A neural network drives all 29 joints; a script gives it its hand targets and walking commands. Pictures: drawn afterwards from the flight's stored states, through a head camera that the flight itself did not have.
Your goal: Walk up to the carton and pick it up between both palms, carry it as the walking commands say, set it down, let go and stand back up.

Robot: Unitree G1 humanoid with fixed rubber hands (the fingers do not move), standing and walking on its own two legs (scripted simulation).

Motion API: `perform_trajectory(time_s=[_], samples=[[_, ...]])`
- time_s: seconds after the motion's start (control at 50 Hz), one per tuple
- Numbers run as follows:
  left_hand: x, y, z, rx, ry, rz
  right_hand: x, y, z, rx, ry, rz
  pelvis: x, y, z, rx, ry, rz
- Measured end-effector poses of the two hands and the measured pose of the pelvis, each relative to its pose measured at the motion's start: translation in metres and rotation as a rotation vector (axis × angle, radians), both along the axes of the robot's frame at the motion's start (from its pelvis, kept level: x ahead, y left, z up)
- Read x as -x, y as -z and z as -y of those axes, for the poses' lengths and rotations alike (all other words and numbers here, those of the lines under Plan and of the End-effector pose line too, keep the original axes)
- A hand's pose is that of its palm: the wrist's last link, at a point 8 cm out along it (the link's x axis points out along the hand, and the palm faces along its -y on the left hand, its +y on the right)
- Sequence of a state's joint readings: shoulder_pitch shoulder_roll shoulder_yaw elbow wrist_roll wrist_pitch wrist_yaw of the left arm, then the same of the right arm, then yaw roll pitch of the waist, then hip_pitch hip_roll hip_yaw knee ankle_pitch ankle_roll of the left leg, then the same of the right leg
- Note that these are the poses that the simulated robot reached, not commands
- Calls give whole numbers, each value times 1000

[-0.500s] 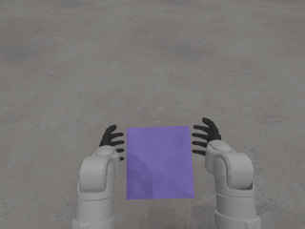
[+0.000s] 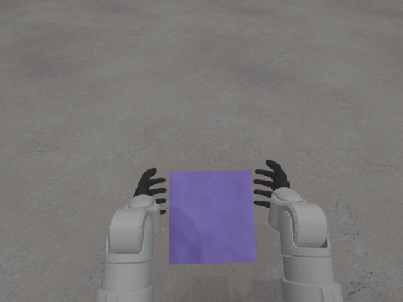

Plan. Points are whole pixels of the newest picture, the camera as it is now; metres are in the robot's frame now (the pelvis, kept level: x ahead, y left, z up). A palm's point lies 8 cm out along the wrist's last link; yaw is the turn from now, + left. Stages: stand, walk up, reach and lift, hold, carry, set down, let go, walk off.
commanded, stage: carry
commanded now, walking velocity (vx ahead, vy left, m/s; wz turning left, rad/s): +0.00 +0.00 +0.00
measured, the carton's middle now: (210, 214) +0.33 +0.00 -0.02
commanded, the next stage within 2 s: hold in 2.00 s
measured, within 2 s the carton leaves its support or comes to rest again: neither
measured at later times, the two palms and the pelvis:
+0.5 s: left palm (130, 202) +0.31 +0.16 +0.07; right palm (261, 196) +0.31 -0.09 +0.08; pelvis +0.03 +0.03 +0.00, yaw +1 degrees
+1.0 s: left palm (136, 197) +0.32 +0.15 +0.07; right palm (264, 194) +0.33 -0.10 +0.07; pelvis +0.04 +0.02 +0.00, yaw +1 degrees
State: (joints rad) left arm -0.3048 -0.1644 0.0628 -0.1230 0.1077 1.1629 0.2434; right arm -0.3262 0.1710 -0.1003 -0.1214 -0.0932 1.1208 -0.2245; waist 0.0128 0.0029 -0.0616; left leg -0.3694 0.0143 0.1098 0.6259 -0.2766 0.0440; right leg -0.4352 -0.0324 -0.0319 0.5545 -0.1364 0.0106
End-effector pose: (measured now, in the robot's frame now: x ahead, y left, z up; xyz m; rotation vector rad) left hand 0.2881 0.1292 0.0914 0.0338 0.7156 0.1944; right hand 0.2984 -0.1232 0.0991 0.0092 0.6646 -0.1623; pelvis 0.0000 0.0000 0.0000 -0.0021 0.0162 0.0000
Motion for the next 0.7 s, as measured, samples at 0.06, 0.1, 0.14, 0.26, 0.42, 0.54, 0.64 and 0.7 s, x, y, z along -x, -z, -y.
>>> perform_trajectory(time_s=[0.06,0.1,0.14,0.26,0.42,0.54,0.64,0.7], samples=[[0,2,-7,17,-8,-5,0,2,-6,3,-3,-9,-2,0,-4,4,-3,0],[-3,5,-10,23,-4,-4,-2,5,-9,2,-7,-11,-4,0,-7,5,-6,-1],[-3,5,-13,22,-4,2,-2,5,-11,2,-4,-6,-5,1,-11,5,-8,0],[-8,7,-21,28,8,15,-4,8,-18,-11,-1,-1,-12,2,-20,13,-9,0],[-16,15,-30,21,15,4,-11,17,-26,-6,-11,-18,-21,3,-28,15,-9,4],[-21,16,-33,21,13,13,-16,16,-30,-6,-18,-7,-28,3,-31,14,-13,-7],[-26,14,-33,25,19,18,-22,14,-29,-10,-12,-2,-33,3,-32,16,-16,-12],[-29,15,-32,19,22,6,-25,20,-28,-10,-3,-18,-35,3,-32,15,-21,-13]])
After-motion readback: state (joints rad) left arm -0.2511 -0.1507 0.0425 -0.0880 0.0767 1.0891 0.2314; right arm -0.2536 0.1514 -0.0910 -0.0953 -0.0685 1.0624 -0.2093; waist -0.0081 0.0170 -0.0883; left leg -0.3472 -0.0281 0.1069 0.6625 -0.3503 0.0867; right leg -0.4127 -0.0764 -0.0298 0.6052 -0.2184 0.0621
